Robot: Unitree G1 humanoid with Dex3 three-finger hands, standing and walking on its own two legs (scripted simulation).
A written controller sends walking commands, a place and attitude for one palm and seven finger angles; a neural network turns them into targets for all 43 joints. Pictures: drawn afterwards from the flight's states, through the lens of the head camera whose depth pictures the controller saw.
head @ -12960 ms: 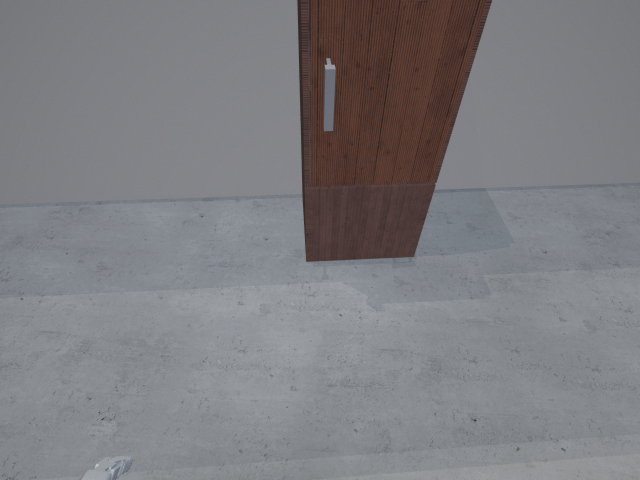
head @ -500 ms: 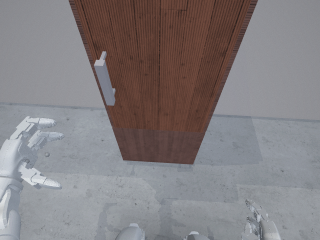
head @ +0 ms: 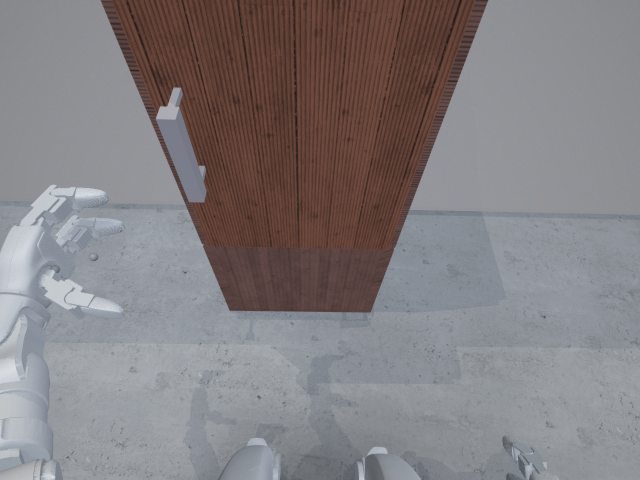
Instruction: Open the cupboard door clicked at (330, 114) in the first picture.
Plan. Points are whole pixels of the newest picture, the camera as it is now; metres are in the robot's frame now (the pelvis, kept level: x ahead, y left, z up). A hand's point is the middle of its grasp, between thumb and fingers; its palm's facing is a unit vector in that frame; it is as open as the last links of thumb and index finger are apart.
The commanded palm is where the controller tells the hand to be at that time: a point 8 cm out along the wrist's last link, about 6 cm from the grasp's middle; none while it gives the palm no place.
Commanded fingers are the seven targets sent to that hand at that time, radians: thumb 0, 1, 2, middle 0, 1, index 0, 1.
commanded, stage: move the hooked fingers beside the handle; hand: left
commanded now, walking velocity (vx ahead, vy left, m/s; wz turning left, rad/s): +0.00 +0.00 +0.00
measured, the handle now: (187, 148) +0.56 +0.21 +0.04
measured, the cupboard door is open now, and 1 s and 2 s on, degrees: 0 0 0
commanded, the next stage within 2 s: slide the fingers in behind the handle in 1.88 s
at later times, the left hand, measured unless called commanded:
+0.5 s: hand (116, 209) +0.43 +0.28 +0.06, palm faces +0.02 -1.00 -0.02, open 14.0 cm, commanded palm +0.41 +0.32 +0.06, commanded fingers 0.00 -0.50 0.30 -0.30 -1.20 -0.30 -1.20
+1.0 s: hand (129, 177) +0.49 +0.27 +0.05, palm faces +0.01 -1.00 +0.00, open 14.0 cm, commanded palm +0.48 +0.32 +0.05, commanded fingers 0.00 -0.50 0.30 -0.30 -1.20 -0.30 -1.20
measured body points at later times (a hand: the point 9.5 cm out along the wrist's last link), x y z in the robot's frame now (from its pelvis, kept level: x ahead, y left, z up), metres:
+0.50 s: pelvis +0.00 +0.02 -0.01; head +0.11 +0.04 +0.43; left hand +0.43 +0.33 +0.06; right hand +0.07 -0.25 -0.11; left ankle +0.02 +0.11 -0.67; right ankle +0.01 -0.11 -0.67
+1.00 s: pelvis +0.00 +0.02 -0.02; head +0.14 +0.05 +0.41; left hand +0.48 +0.33 +0.06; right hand +0.01 -0.26 -0.12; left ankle +0.02 +0.11 -0.67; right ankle +0.01 -0.11 -0.67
